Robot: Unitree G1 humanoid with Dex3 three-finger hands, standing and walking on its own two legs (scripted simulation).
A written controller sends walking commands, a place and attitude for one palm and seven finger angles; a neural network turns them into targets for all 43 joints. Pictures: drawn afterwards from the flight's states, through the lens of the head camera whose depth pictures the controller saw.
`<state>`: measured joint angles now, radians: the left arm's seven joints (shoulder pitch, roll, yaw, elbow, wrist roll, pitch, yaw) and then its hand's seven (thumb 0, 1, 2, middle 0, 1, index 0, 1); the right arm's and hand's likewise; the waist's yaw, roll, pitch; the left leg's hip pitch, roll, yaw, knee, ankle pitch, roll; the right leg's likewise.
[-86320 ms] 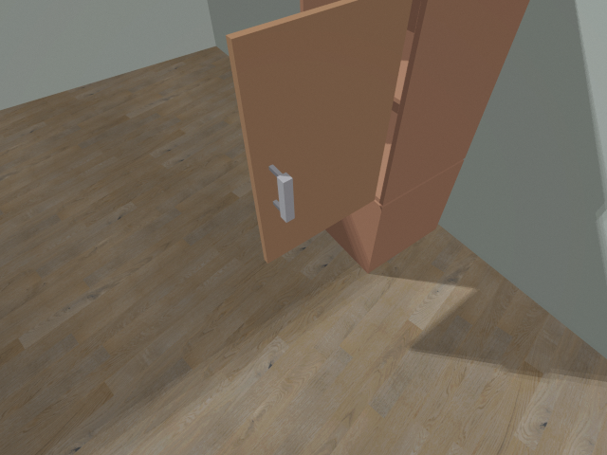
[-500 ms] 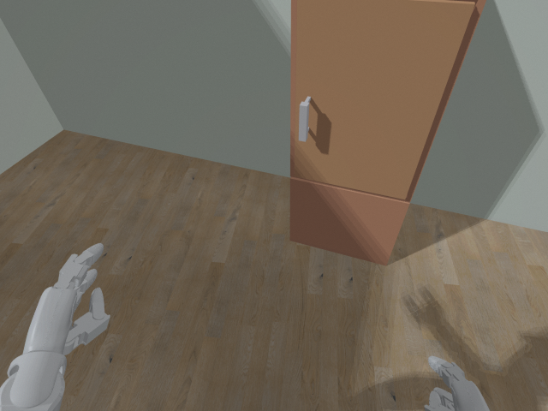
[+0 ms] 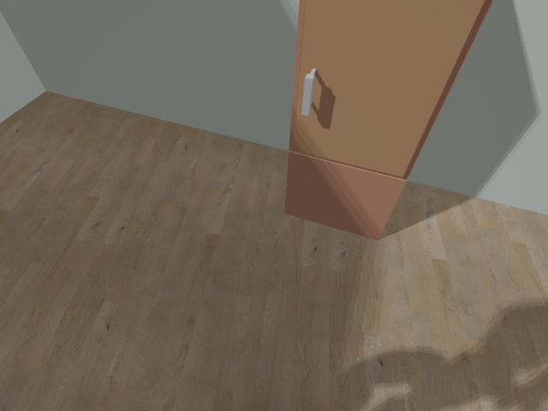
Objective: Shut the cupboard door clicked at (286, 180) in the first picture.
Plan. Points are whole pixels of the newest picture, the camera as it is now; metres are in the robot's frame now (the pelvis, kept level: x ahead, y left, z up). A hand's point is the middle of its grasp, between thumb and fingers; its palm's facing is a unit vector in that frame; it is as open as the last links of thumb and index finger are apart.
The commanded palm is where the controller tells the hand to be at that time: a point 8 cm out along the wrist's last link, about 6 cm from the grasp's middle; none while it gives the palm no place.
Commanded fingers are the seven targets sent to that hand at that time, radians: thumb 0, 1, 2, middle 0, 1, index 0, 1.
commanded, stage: let the arm hang, fingers relaxed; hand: left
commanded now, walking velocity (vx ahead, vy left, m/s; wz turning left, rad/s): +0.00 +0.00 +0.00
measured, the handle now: (309, 91) +0.97 -0.04 -0.08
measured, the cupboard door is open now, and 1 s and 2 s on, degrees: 0 0 0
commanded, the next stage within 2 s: look to check the result in 0.50 s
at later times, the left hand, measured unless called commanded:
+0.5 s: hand out of the picture +0.02 +0.17 -0.17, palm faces -0.02 -0.98 -0.21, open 7.4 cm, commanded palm none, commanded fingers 0.00 0.90 0.90 -0.20 -0.30 -0.20 -0.30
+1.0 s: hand out of the picture +0.03 +0.17 -0.17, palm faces -0.02 -0.97 -0.26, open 7.4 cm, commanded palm none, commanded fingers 0.00 0.90 0.90 -0.20 -0.30 -0.20 -0.30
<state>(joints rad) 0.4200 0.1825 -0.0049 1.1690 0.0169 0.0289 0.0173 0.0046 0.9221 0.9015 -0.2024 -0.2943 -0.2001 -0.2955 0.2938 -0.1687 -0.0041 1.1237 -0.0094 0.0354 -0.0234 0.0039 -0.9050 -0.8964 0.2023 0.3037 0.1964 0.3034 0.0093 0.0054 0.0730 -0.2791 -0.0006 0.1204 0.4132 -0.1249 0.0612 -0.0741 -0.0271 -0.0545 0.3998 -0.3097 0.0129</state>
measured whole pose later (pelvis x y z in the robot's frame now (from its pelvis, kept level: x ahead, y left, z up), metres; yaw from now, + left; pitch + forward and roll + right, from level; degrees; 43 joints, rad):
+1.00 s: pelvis +0.03 -0.03 +0.00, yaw +0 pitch -1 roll +1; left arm 0.24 0.22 0.00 1.14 0.02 0.00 0.02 0.00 0.90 0.90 -0.20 -0.29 -0.20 -0.30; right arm 0.19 -0.23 -0.01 1.14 -0.01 0.01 -0.02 0.00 -0.91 -0.90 0.20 0.30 0.20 0.30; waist -0.01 0.01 0.06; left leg -0.22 0.02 0.11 0.39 -0.15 0.02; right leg 0.00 0.00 -0.05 0.33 -0.32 -0.02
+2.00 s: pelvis +0.04 -0.04 +0.00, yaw -1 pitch -2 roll +1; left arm 0.29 0.17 0.00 1.15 0.01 0.00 0.03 0.00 0.90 0.90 -0.20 -0.29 -0.20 -0.30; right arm 0.24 -0.18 0.00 1.15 -0.01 0.02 -0.03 0.00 -0.91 -0.90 0.20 0.30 0.20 0.30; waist -0.01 0.00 0.05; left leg -0.20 0.04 0.11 0.41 -0.18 0.00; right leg 0.04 0.02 -0.05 0.32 -0.33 -0.03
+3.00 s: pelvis +0.04 -0.04 +0.00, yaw -1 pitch -1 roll +1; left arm 0.27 0.18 0.00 1.14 0.02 -0.01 0.03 0.00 0.90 0.90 -0.20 -0.29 -0.20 -0.30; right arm 0.21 -0.20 0.00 1.14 -0.01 0.01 -0.03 0.00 -0.91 -0.90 0.20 0.30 0.20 0.30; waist 0.00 0.00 0.06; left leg -0.20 0.04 0.11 0.40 -0.17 0.00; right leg 0.04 0.02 -0.05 0.31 -0.33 -0.03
